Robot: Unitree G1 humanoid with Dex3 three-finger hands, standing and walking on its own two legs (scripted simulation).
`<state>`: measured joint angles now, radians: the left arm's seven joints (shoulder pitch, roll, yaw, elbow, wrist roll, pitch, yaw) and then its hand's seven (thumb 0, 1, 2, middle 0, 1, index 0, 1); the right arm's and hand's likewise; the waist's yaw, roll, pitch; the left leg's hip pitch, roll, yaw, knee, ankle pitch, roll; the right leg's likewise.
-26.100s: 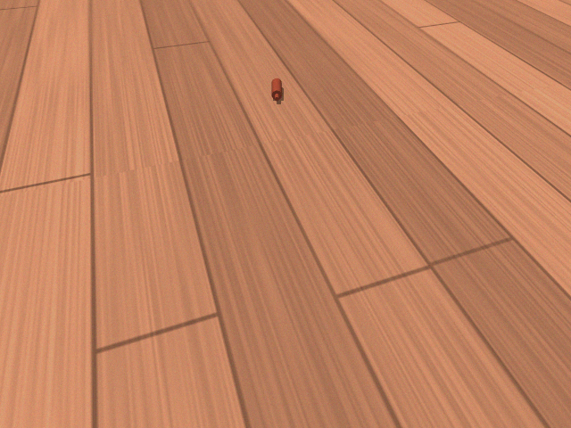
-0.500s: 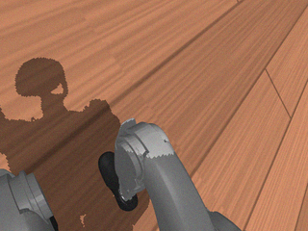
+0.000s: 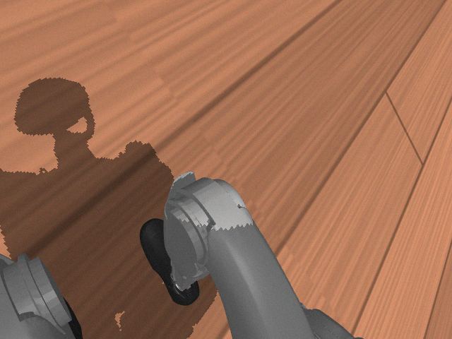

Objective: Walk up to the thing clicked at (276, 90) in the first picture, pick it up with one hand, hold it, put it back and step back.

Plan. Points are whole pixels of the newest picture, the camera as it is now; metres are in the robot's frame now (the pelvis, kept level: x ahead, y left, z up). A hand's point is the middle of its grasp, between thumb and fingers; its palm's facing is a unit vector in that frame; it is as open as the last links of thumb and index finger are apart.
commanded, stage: close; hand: left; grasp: from above
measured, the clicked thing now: out of the picture +0.49 +0.27 -0.28
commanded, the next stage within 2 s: settle in 0.44 s
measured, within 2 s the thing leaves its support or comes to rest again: leaves its support in 0.86 s
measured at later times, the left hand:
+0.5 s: hand out of the picture +0.47 +0.29 -0.26, palm faces -0.45 -0.12 -0.89, open 9.4 cm
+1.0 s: hand out of the picture +0.47 +0.31 -0.23, palm faces -0.41 -0.11 -0.91, open 9.3 cm
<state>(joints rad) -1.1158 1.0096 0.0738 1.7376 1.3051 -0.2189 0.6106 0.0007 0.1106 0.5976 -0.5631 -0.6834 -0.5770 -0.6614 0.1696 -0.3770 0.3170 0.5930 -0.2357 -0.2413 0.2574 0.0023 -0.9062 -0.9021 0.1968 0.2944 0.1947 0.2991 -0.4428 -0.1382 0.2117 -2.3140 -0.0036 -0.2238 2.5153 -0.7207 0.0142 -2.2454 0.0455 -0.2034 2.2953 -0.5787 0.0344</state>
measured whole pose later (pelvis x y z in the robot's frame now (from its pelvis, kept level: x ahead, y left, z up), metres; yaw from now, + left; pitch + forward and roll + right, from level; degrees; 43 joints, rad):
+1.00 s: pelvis +0.01 +0.00 +0.01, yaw +1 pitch +32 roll -14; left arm -1.01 0.90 0.10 1.49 1.28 -0.17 0.50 0.00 0.11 0.35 -0.80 -0.40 -0.81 -0.37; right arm 0.23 -0.36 0.21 0.63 -0.20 -0.19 0.25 0.00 -0.92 -0.91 0.20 0.29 0.20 0.30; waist -0.37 -0.08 0.10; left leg -2.33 -0.02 -0.20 2.48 -0.72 0.01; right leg -2.26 0.03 -0.18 2.29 -0.60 0.02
